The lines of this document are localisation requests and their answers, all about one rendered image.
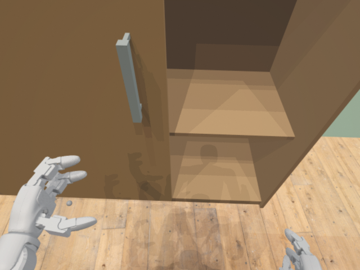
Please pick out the right robot hand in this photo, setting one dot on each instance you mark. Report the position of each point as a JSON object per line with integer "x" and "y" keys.
{"x": 301, "y": 258}

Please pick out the left robot hand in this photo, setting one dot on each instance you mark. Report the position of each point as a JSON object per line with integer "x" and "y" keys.
{"x": 27, "y": 211}

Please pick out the handle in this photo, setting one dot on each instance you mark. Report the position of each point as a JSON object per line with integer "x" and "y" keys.
{"x": 127, "y": 69}

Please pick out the wardrobe door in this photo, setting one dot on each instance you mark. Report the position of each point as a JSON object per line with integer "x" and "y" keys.
{"x": 62, "y": 93}

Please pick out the robot left forearm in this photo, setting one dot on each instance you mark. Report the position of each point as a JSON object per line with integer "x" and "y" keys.
{"x": 18, "y": 251}

